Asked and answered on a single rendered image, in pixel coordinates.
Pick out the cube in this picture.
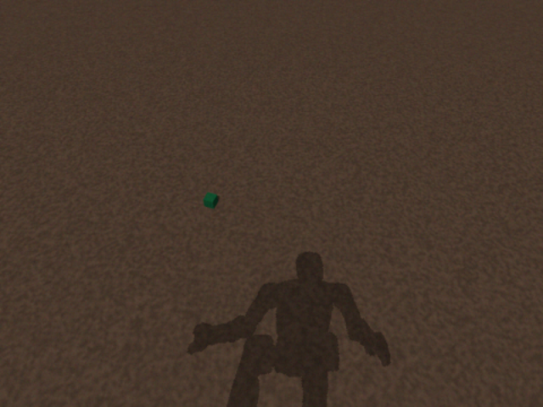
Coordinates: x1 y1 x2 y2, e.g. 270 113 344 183
203 192 218 209

